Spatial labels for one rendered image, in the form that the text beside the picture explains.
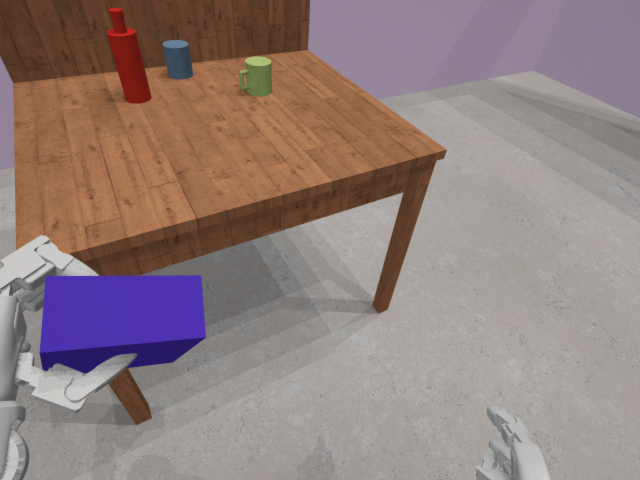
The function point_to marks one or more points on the robot left hand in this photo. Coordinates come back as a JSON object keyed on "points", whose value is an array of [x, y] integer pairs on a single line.
{"points": [[22, 286]]}

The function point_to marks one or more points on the robot right hand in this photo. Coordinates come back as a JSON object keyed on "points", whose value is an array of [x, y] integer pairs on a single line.
{"points": [[524, 461]]}

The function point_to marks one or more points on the table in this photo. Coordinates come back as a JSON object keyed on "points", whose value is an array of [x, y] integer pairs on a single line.
{"points": [[128, 188]]}

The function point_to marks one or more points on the sponge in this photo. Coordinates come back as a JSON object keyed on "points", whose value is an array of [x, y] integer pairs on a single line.
{"points": [[90, 319]]}

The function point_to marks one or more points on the left robot forearm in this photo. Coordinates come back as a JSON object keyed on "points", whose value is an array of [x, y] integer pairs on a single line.
{"points": [[14, 452]]}

